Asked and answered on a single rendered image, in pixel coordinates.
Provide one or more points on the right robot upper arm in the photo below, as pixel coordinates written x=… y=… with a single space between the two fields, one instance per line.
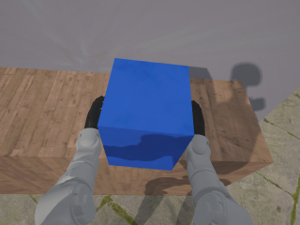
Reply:
x=215 y=209

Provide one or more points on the carton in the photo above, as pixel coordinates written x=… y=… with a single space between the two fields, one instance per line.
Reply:
x=146 y=119

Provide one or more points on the right robot forearm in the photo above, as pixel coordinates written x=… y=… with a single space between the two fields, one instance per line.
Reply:
x=200 y=171

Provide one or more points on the right robot hand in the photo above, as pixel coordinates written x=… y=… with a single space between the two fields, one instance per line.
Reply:
x=198 y=121

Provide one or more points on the pedestal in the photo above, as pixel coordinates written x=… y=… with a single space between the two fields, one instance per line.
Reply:
x=43 y=111

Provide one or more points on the left robot upper arm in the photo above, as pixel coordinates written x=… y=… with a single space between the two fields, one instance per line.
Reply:
x=70 y=205

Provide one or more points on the left robot hand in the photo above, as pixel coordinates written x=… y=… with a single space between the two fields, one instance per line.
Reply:
x=94 y=113

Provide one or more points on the left robot forearm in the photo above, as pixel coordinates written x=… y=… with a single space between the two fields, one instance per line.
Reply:
x=83 y=168

